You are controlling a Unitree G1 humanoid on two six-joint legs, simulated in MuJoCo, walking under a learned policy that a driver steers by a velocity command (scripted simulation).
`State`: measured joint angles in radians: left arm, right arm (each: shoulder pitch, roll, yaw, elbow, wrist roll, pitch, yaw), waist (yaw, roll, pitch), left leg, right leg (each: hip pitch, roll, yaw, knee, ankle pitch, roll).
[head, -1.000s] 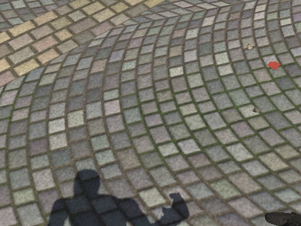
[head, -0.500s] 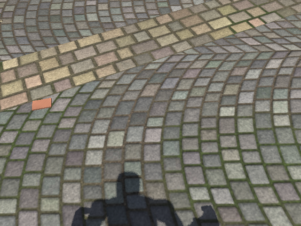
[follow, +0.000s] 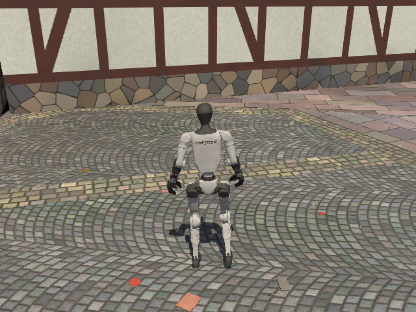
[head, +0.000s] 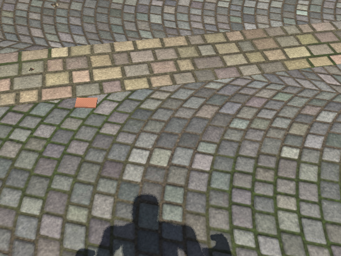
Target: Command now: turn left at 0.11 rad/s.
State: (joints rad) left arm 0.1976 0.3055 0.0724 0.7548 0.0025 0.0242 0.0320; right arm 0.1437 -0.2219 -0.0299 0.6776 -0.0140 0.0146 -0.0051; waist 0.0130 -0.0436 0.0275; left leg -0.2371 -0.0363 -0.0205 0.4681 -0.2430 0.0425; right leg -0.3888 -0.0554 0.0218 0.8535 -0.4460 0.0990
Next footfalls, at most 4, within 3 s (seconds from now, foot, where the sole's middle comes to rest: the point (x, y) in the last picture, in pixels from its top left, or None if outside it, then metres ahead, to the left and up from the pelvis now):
0.12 right None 0.02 -0.15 -0.78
1.34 left None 0.40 0.10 -0.78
1.90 right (204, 203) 0.71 -0.14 -0.78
2.44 left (152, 143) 1.02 0.09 -0.78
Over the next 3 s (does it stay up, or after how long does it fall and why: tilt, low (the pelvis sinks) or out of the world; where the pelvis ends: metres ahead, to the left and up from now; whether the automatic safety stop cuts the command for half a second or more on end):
stays up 1.16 -0.05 -0.02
